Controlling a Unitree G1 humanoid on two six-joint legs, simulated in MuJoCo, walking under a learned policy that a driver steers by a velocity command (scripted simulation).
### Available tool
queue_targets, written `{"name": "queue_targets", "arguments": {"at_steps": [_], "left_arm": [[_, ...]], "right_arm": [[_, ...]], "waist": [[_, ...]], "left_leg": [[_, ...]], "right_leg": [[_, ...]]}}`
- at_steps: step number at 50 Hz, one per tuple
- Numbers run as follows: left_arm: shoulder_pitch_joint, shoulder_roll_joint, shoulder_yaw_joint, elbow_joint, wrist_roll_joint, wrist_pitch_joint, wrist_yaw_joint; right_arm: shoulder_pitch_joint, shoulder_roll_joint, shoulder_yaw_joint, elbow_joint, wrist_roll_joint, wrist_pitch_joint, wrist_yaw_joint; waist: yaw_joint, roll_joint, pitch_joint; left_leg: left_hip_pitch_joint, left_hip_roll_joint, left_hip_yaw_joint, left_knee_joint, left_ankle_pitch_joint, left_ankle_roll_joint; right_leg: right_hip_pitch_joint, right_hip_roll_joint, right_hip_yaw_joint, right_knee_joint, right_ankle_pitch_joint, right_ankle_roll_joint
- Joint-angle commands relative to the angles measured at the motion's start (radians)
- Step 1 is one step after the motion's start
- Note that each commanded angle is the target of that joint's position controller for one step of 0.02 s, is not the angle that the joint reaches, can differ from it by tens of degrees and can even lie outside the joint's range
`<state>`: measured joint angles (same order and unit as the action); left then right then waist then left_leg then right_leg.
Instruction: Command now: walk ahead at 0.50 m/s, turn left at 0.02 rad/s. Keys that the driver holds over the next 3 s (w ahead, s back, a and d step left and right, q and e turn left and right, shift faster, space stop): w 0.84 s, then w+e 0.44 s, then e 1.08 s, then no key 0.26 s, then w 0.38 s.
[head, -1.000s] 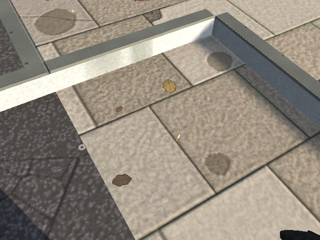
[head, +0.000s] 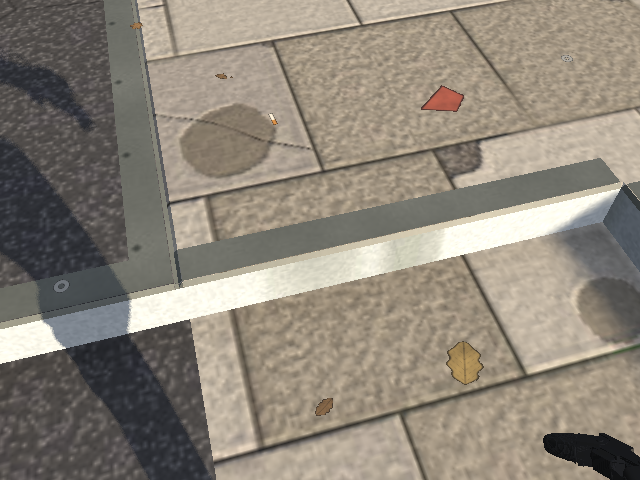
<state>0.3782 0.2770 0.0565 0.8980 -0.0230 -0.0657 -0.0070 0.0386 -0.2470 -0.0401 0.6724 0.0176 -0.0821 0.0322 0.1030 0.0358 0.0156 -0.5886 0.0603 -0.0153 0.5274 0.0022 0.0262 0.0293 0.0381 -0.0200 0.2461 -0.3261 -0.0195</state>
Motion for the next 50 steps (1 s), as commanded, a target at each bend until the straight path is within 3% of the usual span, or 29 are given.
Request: {"name": "queue_targets", "arguments": {"at_steps": [1, 2, 3, 4, 5, 6, 7, 8, 9, 12, 14, 15, 17, 20, 24, 25, 26, 27, 28, 29, 30, 31, 32, 33, 36, 41, 46, 48, 50], "left_arm": [[-0.013, 0.191, 0.045, -0.035, -0.003, 0.006, 0.011], [-0.026, 0.181, 0.040, -0.040, -0.001, 0.010, 0.013], [-0.034, 0.142, 0.022, -0.062, 0.017, 0.009, 0.015], [0.078, 0.030, -0.014, -0.088, 0.023, -0.013, 0.009], [0.056, 0.085, -0.005, -0.070, 0.011, -0.035, 0.001], [-0.036, 0.153, 0.015, -0.095, -0.014, -0.045, -0.005], [-0.102, 0.147, 0.011, -0.111, -0.015, -0.047, -0.004], [-0.130, 0.135, 0.013, -0.115, 0.001, -0.042, -0.001], [-0.117, 0.128, 0.017, -0.111, 0.009, -0.030, 0.001], [-0.087, 0.080, 0.009, -0.103, 0.014, -0.001, 0.005], [-0.152, 0.075, 0.007, -0.125, 0.022, 0.001, 0.007], [-0.147, 0.042, -0.010, -0.126, 0.104, 0.027, -0.024], [-0.206, 0.021, -0.020, -0.139, 0.084, 0.040, -0.045], [-0.307, 0.051, -0.020, -0.165, 0.059, 0.040, -0.046], [-0.330, 0.085, -0.011, -0.190, 0.063, 0.029, -0.034], [-0.289, 0.092, -0.006, -0.180, 0.064, 0.022, -0.030], [-0.191, 0.094, 0.000, -0.149, 0.068, 0.011, -0.024], [-0.031, 0.133, 0.015, -0.095, 0.082, -0.005, -0.012], [0.092, 0.262, 0.046, -0.084, 0.098, -0.013, -0.001], [0.090, 0.271, 0.056, -0.068, 0.060, 0.001, -0.005], [0.004, 0.201, 0.038, -0.084, 0.047, 0.007, -0.008], [-0.063, 0.136, 0.022, -0.095, 0.047, 0.005, -0.012], [-0.094, 0.099, 0.010, -0.093, 0.047, 0.001, -0.011], [-0.103, 0.078, 0.003, -0.081, 0.043, -0.004, -0.009], [-0.061, 0.087, 0.006, -0.044, 0.035, -0.025, -0.007], [0.002, 0.091, 0.005, 0.015, 0.031, -0.027, -0.005], [0.057, 0.110, 0.006, 0.063, 0.035, -0.024, 0.000], [0.049, 0.119, 0.011, 0.070, 0.037, -0.020, 0.006], [0.008, 0.117, 0.012, 0.068, 0.039, -0.019, 0.010]], "right_arm": [[-0.001, -0.120, -0.038, -0.072, -0.002, -0.023, 0.006], [0.133, -0.159, -0.060, -0.031, -0.006, -0.022, 0.000], [0.312, -0.218, -0.080, 0.008, -0.018, -0.019, -0.010], [0.397, -0.321, -0.101, 0.025, -0.032, -0.015, -0.014], [0.427, -0.241, -0.081, 0.031, -0.017, -0.009, -0.012], [0.354, -0.199, -0.063, 0.026, -0.013, -0.007, -0.013], [0.283, -0.174, -0.053, 0.017, -0.012, -0.004, -0.015], [0.228, -0.148, -0.044, 0.017, -0.017, -0.004, -0.012], [0.195, -0.125, -0.036, 0.014, -0.025, -0.009, -0.010], [0.178, -0.140, -0.043, 0.033, -0.020, -0.026, -0.008], [0.200, -0.159, -0.048, 0.054, -0.019, -0.027, -0.016], [0.279, -0.142, -0.039, 0.107, -0.035, -0.017, -0.014], [0.284, -0.142, -0.041, 0.120, -0.031, -0.015, -0.007], [0.316, -0.167, -0.050, 0.141, -0.032, -0.012, -0.006], [0.340, -0.185, -0.056, 0.171, -0.039, -0.002, -0.021], [0.337, -0.191, -0.057, 0.177, -0.042, 0.001, -0.023], [0.327, -0.184, -0.054, 0.183, -0.043, 0.004, -0.024], [0.348, -0.140, -0.038, 0.184, -0.045, 0.004, -0.024], [0.406, -0.058, -0.014, 0.137, -0.014, -0.002, -0.019], [0.418, -0.100, -0.025, 0.149, -0.033, 0.000, -0.024], [0.371, -0.142, -0.036, 0.162, -0.045, 0.008, -0.025], [0.322, -0.129, -0.031, 0.160, -0.041, 0.006, -0.016], [0.297, -0.111, -0.028, 0.160, -0.037, 0.008, -0.011], [0.296, -0.102, -0.025, 0.164, -0.050, 0.018, -0.008], [0.292, -0.081, -0.017, 0.184, -0.059, 0.038, 0.000], [0.106, -0.063, -0.003, 0.144, -0.056, 0.042, 0.005], [-0.032, -0.052, 0.011, 0.108, -0.049, 0.029, -0.002], [-0.001, -0.060, 0.011, 0.111, -0.046, 0.021, -0.011], [0.123, -0.085, -0.001, 0.145, -0.047, 0.014, -0.029]], "waist": [[-0.088, -0.133, -0.017], [-0.156, -0.117, -0.100], [-0.228, -0.063, -0.240], [-0.193, 0.193, -0.383], [-0.222, 0.210, -0.448], [-0.215, 0.135, -0.272], [-0.187, 0.063, -0.171], [-0.155, 0.025, -0.096], [-0.119, 0.043, -0.068], [-0.077, 0.061, -0.047], [-0.086, 0.035, -0.021], [-0.074, 0.005, -0.004], [-0.094, 0.052, 0.016], [-0.129, 0.051, 0.025], [-0.130, 0.045, 0.038], [-0.112, 0.047, 0.029], [-0.062, 0.020, -0.009], [-0.015, -0.047, -0.113], [-0.008, -0.272, -0.241], [-0.020, -0.341, -0.263], [-0.049, -0.186, -0.138], [-0.065, -0.111, -0.065], [-0.085, -0.102, -0.018], [-0.103, -0.125, 0.003], [-0.117, -0.117, -0.005], [-0.084, -0.108, 0.051], [-0.051, -0.106, 0.066], [-0.068, -0.118, 0.042], [-0.133, -0.114, 0.007]], "left_leg": [[0.111, -0.040, 0.032, -0.050, -0.073, 0.045], [0.305, -0.063, 0.055, -0.068, -0.056, 0.074], [0.605, 0.052, -0.058, -0.009, 0.005, 0.130], [0.991, 0.306, -0.512, -0.058, -0.117, 0.294], [1.024, 0.345, -0.725, -0.184, -0.241, 0.326], [0.894, 0.306, -0.578, -0.205, -0.272, 0.273], [0.738, 0.261, -0.444, -0.225, -0.224, 0.239], [0.598, 0.219, -0.358, -0.261, -0.154, 0.222], [0.503, 0.186, -0.299, -0.299, -0.106, 0.209], [0.393, 0.163, -0.205, -0.372, -0.026, 0.225], [0.391, 0.159, -0.161, -0.394, 0.016, 0.228], [0.346, 0.111, -0.082, -0.401, 0.058, 0.196], [0.320, 0.069, -0.019, -0.399, 0.056, 0.161], [0.400, 0.106, -0.044, -0.402, -0.015, 0.150], [0.550, 0.175, -0.088, -0.327, 0.037, 0.137], [0.569, 0.177, -0.087, -0.276, 0.091, 0.127], [0.567, 0.145, -0.051, -0.144, 0.212, 0.111], [0.504, 0.079, 0.000, 0.078, 0.225, 0.091], [0.203, -0.050, 0.091, 0.435, -0.082, 0.040], [0.001, -0.143, 0.025, 0.595, -0.521, 0.042], [-0.054, -0.069, -0.041, 0.662, -0.470, 0.058], [-0.045, -0.032, -0.041, 0.642, -0.386, 0.061], [-0.016, 0.003, -0.033, 0.586, -0.333, 0.059], [0.022, 0.021, -0.026, 0.545, -0.305, 0.048], [0.047, 0.027, 0.003, 0.525, -0.243, 0.016], [-0.042, 0.046, 0.047, 0.321, -0.118, -0.026], [0.046, -0.002, 0.079, 0.093, -0.052, -0.027], [0.118, -0.019, 0.073, 0.073, -0.079, -0.012], [0.281, -0.054, 0.074, 0.036, -0.159, 0.009]], "right_leg": [[0.028, -0.278, 0.120, 0.089, 0.659, -0.132], [-0.008, -0.233, 0.081, 0.243, 0.775, -0.110], [-0.178, -0.185, 0.043, 0.496, 0.626, -0.076], [-0.597, -0.015, 0.004, 0.894, 0.095, -0.002], [-0.738, -0.004, 0.134, 1.026, -0.256, -0.005], [-0.825, -0.063, 0.129, 1.073, -0.201, -0.013], [-0.812, -0.115, 0.097, 1.028, -0.107, -0.016], [-0.773, -0.144, 0.082, 0.961, -0.046, -0.010], [-0.709, -0.171, 0.088, 0.912, 0.001, -0.005], [-0.649, -0.180, 0.076, 0.837, 0.079, 0.019], [-0.693, -0.185, 0.074, 0.738, 0.174, 0.036], [-0.619, -0.165, 0.006, 0.667, 0.204, 0.041], [-0.553, -0.147, -0.023, 0.535, 0.309, 0.037], [-0.536, -0.134, -0.026, 0.411, 0.351, 0.026], [-0.521, -0.113, -0.020, 0.315, 0.198, -0.020], [-0.471, -0.100, -0.025, 0.288, 0.152, -0.034], [-0.347, -0.070, -0.042, 0.217, 0.151, -0.053], [-0.135, -0.099, 0.003, 0.189, 0.135, -0.083], [0.161, -0.372, 0.394, 0.127, 0.049, -0.185], [0.210, -0.447, 0.687, -0.012, -0.018, -0.230], [0.112, -0.407, 0.557, -0.004, -0.081, -0.213], [0.007, -0.368, 0.452, -0.021, -0.043, -0.200], [-0.069, -0.322, 0.353, -0.056, 0.032, -0.171], [-0.116, -0.286, 0.283, -0.077, 0.115, -0.149], [-0.127, -0.257, 0.181, -0.097, 0.331, -0.161], [-0.086, -0.224, 0.083, -0.130, 0.422, -0.173], [-0.059, -0.219, 0.083, -0.071, 0.555, -0.169], [-0.046, -0.244, 0.110, -0.020, 0.623, -0.168], [-0.081, -0.236, 0.123, 0.105, 0.728, -0.154]]}}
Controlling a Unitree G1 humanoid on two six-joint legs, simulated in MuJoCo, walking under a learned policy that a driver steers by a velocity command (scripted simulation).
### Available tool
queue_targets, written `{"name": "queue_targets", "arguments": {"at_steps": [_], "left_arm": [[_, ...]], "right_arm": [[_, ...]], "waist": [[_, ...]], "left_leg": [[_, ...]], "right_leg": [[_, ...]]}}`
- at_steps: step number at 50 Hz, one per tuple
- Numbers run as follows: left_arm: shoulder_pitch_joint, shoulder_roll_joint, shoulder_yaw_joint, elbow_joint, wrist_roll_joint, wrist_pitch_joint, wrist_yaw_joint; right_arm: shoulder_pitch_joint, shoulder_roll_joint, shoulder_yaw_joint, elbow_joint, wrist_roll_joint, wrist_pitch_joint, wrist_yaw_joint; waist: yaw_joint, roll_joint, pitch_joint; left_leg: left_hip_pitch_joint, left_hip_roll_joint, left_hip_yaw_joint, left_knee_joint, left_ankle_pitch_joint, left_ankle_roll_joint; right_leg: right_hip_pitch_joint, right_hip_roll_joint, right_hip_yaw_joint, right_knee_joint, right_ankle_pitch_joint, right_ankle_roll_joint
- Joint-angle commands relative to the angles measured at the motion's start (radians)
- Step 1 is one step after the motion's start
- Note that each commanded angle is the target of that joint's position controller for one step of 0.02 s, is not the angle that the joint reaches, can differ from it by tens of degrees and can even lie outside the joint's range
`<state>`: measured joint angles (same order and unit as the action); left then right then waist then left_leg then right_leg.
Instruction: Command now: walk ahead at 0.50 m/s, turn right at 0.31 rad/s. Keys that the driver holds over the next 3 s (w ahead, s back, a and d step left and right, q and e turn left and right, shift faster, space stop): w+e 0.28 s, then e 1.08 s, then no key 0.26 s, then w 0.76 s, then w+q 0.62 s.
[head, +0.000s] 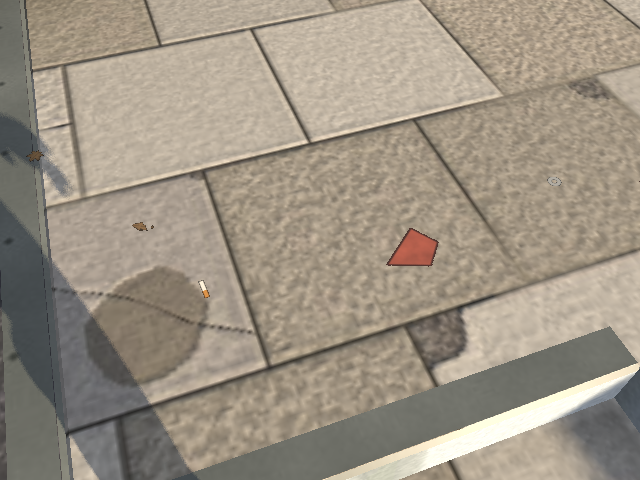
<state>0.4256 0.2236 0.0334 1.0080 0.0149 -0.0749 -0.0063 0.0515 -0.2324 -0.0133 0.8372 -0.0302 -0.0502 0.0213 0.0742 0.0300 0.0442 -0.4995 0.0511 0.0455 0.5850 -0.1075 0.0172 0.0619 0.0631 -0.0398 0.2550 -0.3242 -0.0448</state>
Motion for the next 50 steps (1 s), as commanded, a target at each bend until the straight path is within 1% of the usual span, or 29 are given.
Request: {"name": "queue_targets", "arguments": {"at_steps": [1, 2, 3, 4, 5, 6, 7, 8, 12, 14, 16, 20, 23, 25, 26, 27, 28, 29, 30, 31, 32, 34, 37, 39, 42, 43, 44, 46, 50], "left_arm": [[-0.067, 0.170, 0.036, -0.047, -0.004, -0.010, 0.007], [-0.080, 0.144, 0.027, -0.066, -0.011, -0.014, 0.006], [0.005, 0.010, -0.001, -0.109, -0.029, -0.012, 0.003], [0.009, 0.114, 0.025, -0.090, -0.010, 0.008, 0.010], [-0.034, 0.131, 0.037, -0.091, 0.001, 0.020, 0.005], [-0.062, 0.118, 0.035, -0.092, 0.001, 0.023, -0.005], [-0.078, 0.102, 0.036, -0.090, 0.004, 0.030, -0.010], [-0.077, 0.093, 0.036, -0.091, 0.015, 0.043, -0.017], [-0.138, 0.054, 0.034, -0.117, 0.020, 0.073, -0.029], [-0.219, 0.041, 0.033, -0.148, 0.025, 0.081, -0.035], [-0.278, 0.042, 0.033, -0.181, 0.028, 0.085, -0.042], [-0.332, 0.013, 0.015, -0.214, 0.022, 0.084, -0.053], [-0.310, 0.041, 0.022, -0.228, 0.030, 0.095, -0.041], [-0.199, 0.074, 0.039, -0.214, 0.033, 0.079, -0.033], [-0.099, 0.089, 0.051, -0.188, 0.038, 0.058, -0.026], [-0.057, 0.163, 0.071, -0.184, 0.051, 0.041, -0.011], [-0.070, 0.314, 0.103, -0.218, 0.042, 0.056, -0.008], [-0.067, 0.328, 0.110, -0.255, 0.002, 0.078, -0.003], [-0.161, 0.264, 0.099, -0.274, -0.005, 0.095, 0.011], [-0.215, 0.198, 0.079, -0.270, -0.010, 0.102, 0.019], [-0.227, 0.154, 0.063, -0.261, -0.008, 0.100, 0.025], [-0.239, 0.112, 0.043, -0.267, 0.003, 0.091, 0.030], [-0.183, 0.159, 0.050, -0.261, 0.017, 0.062, 0.025], [-0.156, 0.166, 0.047, -0.256, 0.008, 0.055, 0.033], [-0.124, 0.163, 0.038, -0.253, 0.003, 0.055, 0.054], [-0.150, 0.112, 0.008, -0.320, 0.000, 0.079, 0.063], [-0.153, 0.132, 0.006, -0.328, -0.006, 0.090, 0.077], [-0.149, 0.149, 0.003, -0.361, -0.001, 0.110, 0.098], [-0.136, 0.160, 0.002, -0.413, -0.010, 0.144, 0.122]], "right_arm": [[0.239, -0.122, -0.041, 0.024, -0.010, -0.029, -0.029], [0.394, -0.192, -0.064, 0.056, -0.033, -0.040, -0.045], [0.451, -0.321, -0.091, 0.053, -0.049, -0.039, -0.051], [0.394, -0.276, -0.088, 0.038, -0.015, -0.023, -0.044], [0.286, -0.191, -0.067, 0.013, -0.006, -0.018, -0.041], [0.201, -0.131, -0.051, -0.008, 0.003, -0.023, -0.033], [0.180, -0.102, -0.044, -0.009, 0.002, -0.031, -0.034], [0.192, -0.086, -0.039, 0.003, 0.006, -0.039, -0.039], [0.273, -0.105, -0.050, 0.035, 0.011, -0.067, -0.043], [0.316, -0.097, -0.049, 0.051, 0.006, -0.063, -0.046], [0.330, -0.096, -0.048, 0.058, 0.000, -0.055, -0.048], [0.287, -0.117, -0.053, 0.037, 0.005, -0.044, -0.048], [0.310, -0.144, -0.066, 0.034, 0.012, -0.032, -0.050], [0.277, -0.166, -0.075, 0.014, 0.029, -0.008, -0.051], [0.241, -0.170, -0.077, -0.002, 0.048, 0.006, -0.048], [0.265, -0.141, -0.068, -0.017, 0.055, 0.011, -0.042], [0.353, -0.042, -0.050, -0.060, 0.049, 0.016, -0.044], [0.355, -0.068, -0.043, -0.063, 0.037, 0.019, -0.044], [0.282, -0.067, -0.041, -0.072, 0.028, 0.021, -0.048], [0.217, -0.067, -0.044, -0.086, 0.009, 0.021, -0.051], [0.189, -0.057, -0.043, -0.098, -0.005, 0.029, -0.055], [0.221, -0.049, -0.039, -0.105, -0.008, 0.060, -0.056], [0.175, 0.001, -0.023, -0.155, -0.005, 0.073, -0.071], [0.113, 0.005, -0.015, -0.207, -0.010, 0.078, -0.084], [0.040, 0.017, 0.000, -0.270, -0.021, 0.091, -0.082], [0.045, 0.003, -0.002, -0.285, 0.036, 0.072, -0.095], [0.054, 0.002, 0.003, -0.305, 0.043, 0.066, -0.101], [0.031, 0.007, 0.010, -0.342, 0.038, 0.065, -0.107], [-0.004, 0.024, 0.017, -0.431, 0.034, 0.076, -0.103]], "waist": [[-0.166, -0.057, -0.075], [-0.226, 0.013, -0.168], [-0.172, 0.253, -0.259], [-0.158, 0.145, -0.263], [-0.115, 0.067, -0.118], [-0.089, 0.046, -0.037], [-0.074, 0.068, -0.005], [-0.060, 0.082, 0.006], [-0.050, 0.045, -0.020], [-0.070, 0.052, 0.003], [-0.070, 0.036, 0.037], [-0.069, 0.070, 0.017], [-0.075, 0.105, -0.032], [-0.028, 0.092, -0.106], [0.031, 0.049, -0.157], [0.045, -0.066, -0.199], [-0.037, -0.285, -0.285], [0.018, -0.155, -0.473], [-0.006, -0.083, -0.358], [-0.034, -0.051, -0.209], [-0.058, -0.048, -0.132], [-0.090, -0.049, -0.099], [-0.072, -0.072, -0.156], [-0.064, -0.057, -0.169], [-0.054, -0.054, -0.159], [-0.042, -0.022, -0.175], [-0.059, -0.030, -0.176], [-0.054, -0.045, -0.161], [-0.049, -0.086, -0.141]], "left_leg": [[0.354, -0.065, 0.020, -0.109, -0.035, 0.033], [0.570, 0.068, -0.113, -0.163, -0.082, 0.068], [0.774, 0.380, -0.522, -0.266, -0.117, 0.155], [0.680, 0.402, -0.659, -0.330, -0.277, 0.194], [0.543, 0.363, -0.535, -0.359, -0.387, 0.180], [0.432, 0.308, -0.408, -0.404, -0.333, 0.156], [0.380, 0.262, -0.301, -0.429, -0.235, 0.126], [0.348, 0.231, -0.217, -0.440, -0.134, 0.110], [0.394, 0.229, -0.057, -0.424, 0.148, 0.125], [0.424, 0.231, -0.011, -0.431, 0.135, 0.130], [0.436, 0.237, 0.047, -0.397, 0.323, 0.135], [0.389, 0.202, 0.190, -0.300, 0.550, 0.088], [0.445, 0.221, 0.209, -0.165, 0.673, 0.071], [0.457, 0.220, 0.203, 0.056, 0.741, 0.063], [0.405, 0.197, 0.211, 0.246, 0.605, 0.032], [0.216, 0.126, 0.213, 0.523, 0.147, -0.016], [-0.089, -0.054, 0.183, 0.968, -0.538, -0.081], [-0.116, -0.048, -0.030, 1.088, -0.451, -0.079], [-0.155, -0.011, -0.047, 1.125, -0.369, -0.076], [-0.196, 0.007, -0.038, 1.134, -0.353, -0.064], [-0.236, 0.013, -0.044, 1.148, -0.357, -0.055], [-0.231, -0.001, -0.037, 1.168, -0.308, -0.045], [-0.373, -0.057, -0.021, 1.397, -0.319, -0.029], [-0.486, -0.061, -0.044, 1.474, -0.309, -0.020], [-0.587, -0.073, -0.053, 1.517, -0.279, -0.023], [-0.612, -0.101, -0.094, 1.619, -0.293, -0.083], [-0.646, -0.090, -0.120, 1.603, -0.293, -0.103], [-0.647, -0.102, -0.117, 1.592, -0.281, -0.130], [-0.624, -0.134, -0.125, 1.645, -0.317, -0.155]], "right_leg": [[-0.154, -0.214, 0.119, 0.260, 0.757, -0.109], [-0.292, -0.148, 0.085, 0.501, 0.569, -0.081], [-0.578, -0.001, 0.009, 0.826, -0.096, -0.042], [-0.638, -0.026, 0.102, 0.941, -0.200, -0.060], [-0.665, -0.079, 0.113, 0.981, -0.128, -0.064], [-0.651, -0.116, 0.107, 0.934, -0.045, -0.059], [-0.626, -0.136, 0.098, 0.904, 0.001, -0.048], [-0.601, -0.148, 0.092, 0.893, 0.032, -0.032], [-0.668, -0.154, 0.063, 0.914, 0.111, 0.004], [-0.751, -0.158, 0.052, 0.890, 0.153, 0.019], [-0.796, -0.151, 0.044, 0.829, 0.173, 0.038], [-0.604, -0.107, -0.057, 0.540, 0.267, 0.034], [-0.513, -0.063, -0.104, 0.469, 0.178, -0.005], [-0.378, -0.008, -0.109, 0.369, 0.135, -0.039], [-0.238, 0.011, -0.095, 0.214, 0.265, -0.056], [-0.060, -0.095, 0.054, 0.153, 0.601, -0.084], [0.148, -0.406, 0.455, 0.271, 1.410, -0.257], [0.156, -0.475, 0.544, 0.167, 1.248, -0.405], [0.013, -0.439, 0.482, 0.115, 0.878, -0.401], [-0.130, -0.363, 0.423, 0.093, 0.686, -0.352], [-0.206, -0.294, 0.380, 0.104, 0.633, -0.304], [-0.334, -0.226, 0.315, 0.114, 0.580, -0.255], [-0.289, -0.225, 0.375, 0.140, 0.625, -0.279], [-0.258, -0.224, 0.410, 0.145, 0.514, -0.274], [-0.251, -0.189, 0.448, 0.157, 0.364, -0.252], [-0.207, -0.220, 0.568, 0.125, 0.330, -0.243], [-0.180, -0.225, 0.573, 0.130, 0.283, -0.228], [-0.188, -0.199, 0.549, 0.148, 0.302, -0.215], [-0.221, -0.170, 0.590, 0.135, 0.230, -0.215]]}}
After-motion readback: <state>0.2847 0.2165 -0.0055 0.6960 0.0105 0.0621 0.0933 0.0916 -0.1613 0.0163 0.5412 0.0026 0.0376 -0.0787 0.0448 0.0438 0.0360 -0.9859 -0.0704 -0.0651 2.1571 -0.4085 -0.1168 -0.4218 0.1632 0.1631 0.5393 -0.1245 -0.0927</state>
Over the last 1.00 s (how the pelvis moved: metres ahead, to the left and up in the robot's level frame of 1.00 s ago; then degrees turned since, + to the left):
0.53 0.00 0.00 -3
